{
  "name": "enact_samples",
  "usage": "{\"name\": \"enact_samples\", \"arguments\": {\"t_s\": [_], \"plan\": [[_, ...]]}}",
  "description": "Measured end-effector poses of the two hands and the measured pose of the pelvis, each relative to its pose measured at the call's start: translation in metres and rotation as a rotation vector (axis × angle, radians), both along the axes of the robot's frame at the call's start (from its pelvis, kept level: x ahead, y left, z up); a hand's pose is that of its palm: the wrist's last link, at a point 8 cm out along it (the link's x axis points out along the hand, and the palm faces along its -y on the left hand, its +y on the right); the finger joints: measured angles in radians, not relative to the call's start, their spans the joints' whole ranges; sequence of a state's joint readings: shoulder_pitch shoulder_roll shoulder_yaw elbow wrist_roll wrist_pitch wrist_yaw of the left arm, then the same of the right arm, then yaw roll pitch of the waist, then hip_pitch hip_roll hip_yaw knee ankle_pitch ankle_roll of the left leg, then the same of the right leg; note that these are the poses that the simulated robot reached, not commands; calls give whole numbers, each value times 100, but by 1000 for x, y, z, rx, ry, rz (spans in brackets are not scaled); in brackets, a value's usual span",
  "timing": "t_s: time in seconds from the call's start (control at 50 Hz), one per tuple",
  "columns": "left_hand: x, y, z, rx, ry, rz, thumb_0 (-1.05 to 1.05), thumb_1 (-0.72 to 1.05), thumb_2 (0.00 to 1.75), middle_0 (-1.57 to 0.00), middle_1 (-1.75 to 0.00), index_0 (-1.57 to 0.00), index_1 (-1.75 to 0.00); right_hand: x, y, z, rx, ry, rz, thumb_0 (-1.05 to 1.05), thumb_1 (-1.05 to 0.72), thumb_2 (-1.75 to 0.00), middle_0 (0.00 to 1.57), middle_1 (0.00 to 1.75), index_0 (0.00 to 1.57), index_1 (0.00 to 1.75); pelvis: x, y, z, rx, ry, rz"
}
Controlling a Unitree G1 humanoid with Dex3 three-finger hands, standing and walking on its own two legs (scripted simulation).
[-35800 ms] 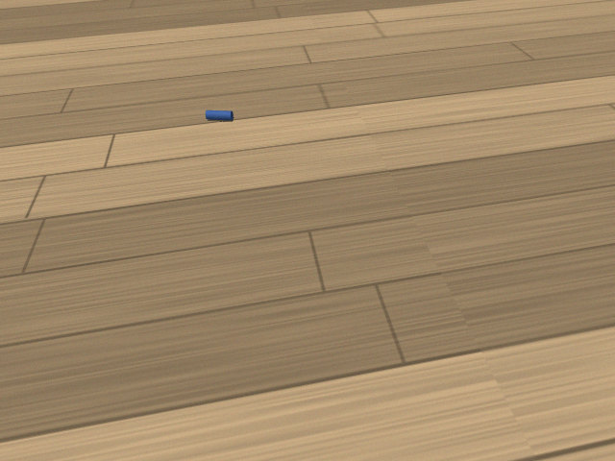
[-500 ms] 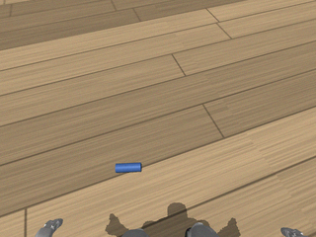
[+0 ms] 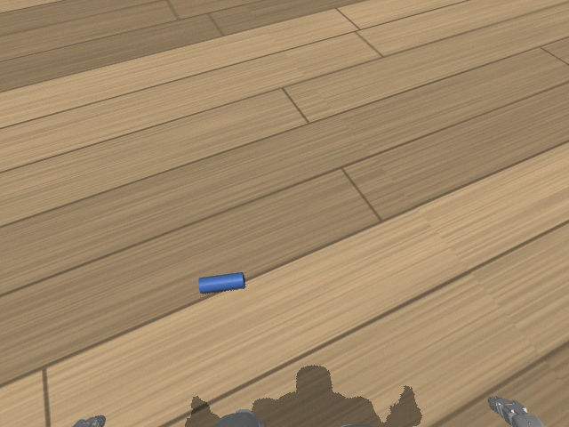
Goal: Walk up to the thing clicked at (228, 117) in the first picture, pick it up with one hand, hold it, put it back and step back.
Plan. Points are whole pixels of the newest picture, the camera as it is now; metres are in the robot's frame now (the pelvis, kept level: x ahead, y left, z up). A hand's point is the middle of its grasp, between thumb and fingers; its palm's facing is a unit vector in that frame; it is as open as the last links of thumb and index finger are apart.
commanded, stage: step back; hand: left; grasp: from above
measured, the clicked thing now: (221, 282) +0.63 +0.25 -0.72
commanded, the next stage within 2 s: none
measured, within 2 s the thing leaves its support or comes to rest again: neither
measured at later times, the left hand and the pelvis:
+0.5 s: hand out of the picture -0.03 +0.26 -0.14, palm faces +0.05 -0.93 -0.36, open 7.4 cm; pelvis -0.14 -0.01 +0.01, yaw +3 degrees
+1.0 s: hand out of the picture -0.19 +0.21 -0.13, palm faces +0.07 -0.91 -0.42, open 7.4 cm; pelvis -0.31 -0.06 +0.00, yaw +5 degrees
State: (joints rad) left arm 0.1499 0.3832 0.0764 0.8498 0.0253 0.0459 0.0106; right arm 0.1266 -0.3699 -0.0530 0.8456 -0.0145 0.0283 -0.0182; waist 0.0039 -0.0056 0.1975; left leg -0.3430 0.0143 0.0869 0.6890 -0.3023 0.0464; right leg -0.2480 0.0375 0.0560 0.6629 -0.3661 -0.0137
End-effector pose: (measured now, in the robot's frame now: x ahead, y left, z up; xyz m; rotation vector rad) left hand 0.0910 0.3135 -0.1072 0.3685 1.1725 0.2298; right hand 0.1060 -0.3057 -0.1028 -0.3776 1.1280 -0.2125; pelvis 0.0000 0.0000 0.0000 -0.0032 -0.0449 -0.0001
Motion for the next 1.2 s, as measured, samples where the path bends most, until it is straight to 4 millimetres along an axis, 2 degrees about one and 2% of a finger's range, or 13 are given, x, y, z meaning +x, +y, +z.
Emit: {"name": "enact_samples", "arguments": {"t_s": [0.1,0.2,0.28,0.34,0.46,0.56,0.64,0.7,0.78,0.92,1.02,1.12,1.2], "plan": [[-24,-14,14,3,-33,-7,1,90,90,-20,-30,-20,-30,-15,-8,-1,30,-12,-11,1,-90,-89,20,30,20,30,-24,-11,5,10,-7,3],[-38,-19,25,10,-83,0,1,90,90,-20,-30,-20,-30,-44,-13,4,17,12,21,1,-90,-89,20,30,20,30,-49,-12,11,28,13,19],[-50,-17,22,4,-131,-9,1,90,90,-20,-30,-20,-30,-74,-15,3,-16,53,45,1,-90,-89,20,30,20,30,-74,-10,7,19,18,52],[-65,-11,10,-16,-146,-9,1,90,90,-20,-30,-20,-30,-98,-13,2,-41,65,54,1,-90,-89,20,30,20,30,-95,-5,-1,23,10,71],[-112,-10,6,-36,-82,30,1,90,90,-20,-30,-20,-30,-146,-10,19,-42,77,48,1,-90,-89,20,30,20,30,-128,-10,10,-6,4,59],[-157,-15,5,-25,-34,36,1,90,90,-20,-30,-20,-30,-165,-23,25,-54,35,47,1,-90,-89,21,30,20,30,-156,-21,11,-12,10,30],[-191,-26,2,-3,7,20,1,90,90,-20,-30,-20,-30,-177,-40,20,-50,-23,52,1,-90,-89,21,30,20,30,-184,-36,5,-8,11,0],[-216,-39,0,17,11,11,1,90,90,-20,-30,-20,-30,-188,-59,7,-38,-54,50,1,-90,-89,20,30,20,30,-207,-51,-5,-12,6,-17],[-252,-60,8,11,16,11,1,90,90,-20,-30,-20,-30,-214,-71,0,-18,-45,11,1,-90,-89,20,30,20,30,-233,-61,-2,-2,-7,-6],[-285,-69,20,24,-52,29,1,90,90,-20,-30,-20,-30,-277,-73,-3,-7,37,40,1,-90,-89,20,30,20,30,-275,-66,4,23,7,44],[-304,-60,11,19,-130,37,1,90,90,-20,-30,-20,-30,-322,-67,-9,-25,97,81,1,-90,-89,20,30,20,30,-314,-63,-5,13,5,100],[-343,-57,5,1,-90,57,1,90,90,-20,-30,-20,-30,-362,-60,2,-15,98,88,1,-90,-89,20,30,20,30,-352,-64,1,4,-17,85],[-382,-62,7,-9,-58,72,1,90,90,-20,-30,-20,-30,-381,-64,14,-22,64,85,1,-90,-89,20,30,20,30,-378,-71,8,-13,-3,65]]}}
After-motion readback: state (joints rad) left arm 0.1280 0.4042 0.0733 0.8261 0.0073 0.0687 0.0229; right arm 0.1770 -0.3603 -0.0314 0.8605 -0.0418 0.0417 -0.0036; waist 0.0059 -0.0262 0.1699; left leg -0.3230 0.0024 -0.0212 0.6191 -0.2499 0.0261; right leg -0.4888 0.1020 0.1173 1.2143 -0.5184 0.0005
